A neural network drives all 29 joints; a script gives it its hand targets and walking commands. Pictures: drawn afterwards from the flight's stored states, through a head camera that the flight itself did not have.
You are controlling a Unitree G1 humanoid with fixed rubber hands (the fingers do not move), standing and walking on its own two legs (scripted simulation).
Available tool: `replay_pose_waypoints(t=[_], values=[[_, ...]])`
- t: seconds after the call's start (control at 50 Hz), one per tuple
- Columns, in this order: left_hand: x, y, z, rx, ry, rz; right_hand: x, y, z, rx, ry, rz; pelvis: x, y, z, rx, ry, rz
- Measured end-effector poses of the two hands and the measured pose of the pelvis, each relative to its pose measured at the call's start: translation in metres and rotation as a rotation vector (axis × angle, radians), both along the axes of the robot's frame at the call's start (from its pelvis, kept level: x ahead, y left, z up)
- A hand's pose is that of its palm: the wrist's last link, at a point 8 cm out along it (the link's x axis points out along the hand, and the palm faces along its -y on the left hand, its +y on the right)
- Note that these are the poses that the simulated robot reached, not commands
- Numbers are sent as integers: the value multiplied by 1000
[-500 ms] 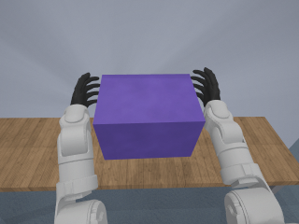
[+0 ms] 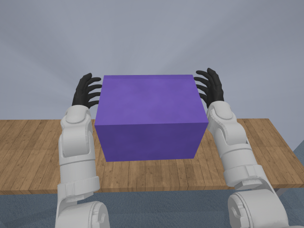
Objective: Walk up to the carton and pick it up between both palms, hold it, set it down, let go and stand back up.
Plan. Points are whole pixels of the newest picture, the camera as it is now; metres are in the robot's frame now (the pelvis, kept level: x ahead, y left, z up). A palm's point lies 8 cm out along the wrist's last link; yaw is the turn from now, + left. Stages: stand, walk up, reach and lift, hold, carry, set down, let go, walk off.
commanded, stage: hold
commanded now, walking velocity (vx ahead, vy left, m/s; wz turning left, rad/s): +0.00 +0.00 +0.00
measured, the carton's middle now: (149, 117) +0.36 +0.01 +0.13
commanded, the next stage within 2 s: none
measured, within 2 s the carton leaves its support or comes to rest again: neither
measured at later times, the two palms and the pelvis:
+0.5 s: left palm (81, 104) +0.35 +0.17 +0.19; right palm (212, 99) +0.36 -0.16 +0.19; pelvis +0.00 +0.00 +0.00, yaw +0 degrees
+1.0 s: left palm (82, 105) +0.35 +0.17 +0.19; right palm (214, 99) +0.35 -0.16 +0.19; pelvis +0.00 +0.00 +0.00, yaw +0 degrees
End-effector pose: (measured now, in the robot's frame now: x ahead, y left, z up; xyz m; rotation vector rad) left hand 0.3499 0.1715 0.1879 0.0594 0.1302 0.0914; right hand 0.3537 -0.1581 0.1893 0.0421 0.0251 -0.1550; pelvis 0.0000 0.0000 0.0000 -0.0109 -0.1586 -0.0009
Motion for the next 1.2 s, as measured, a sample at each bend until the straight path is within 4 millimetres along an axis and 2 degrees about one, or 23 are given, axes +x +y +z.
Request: replay_pose_waypoints(t=[0.7, 1.2], values=[[3, 1, -2, 4, 1, -4, 1, 1, -3, 7, -2, -3, 5, 3, 0, -2, 3, -5], [1, 1, 2, 0, -2, 0, 1, 1, 2, 2, -7, -1, 2, 1, 0, 0, 4, -2]])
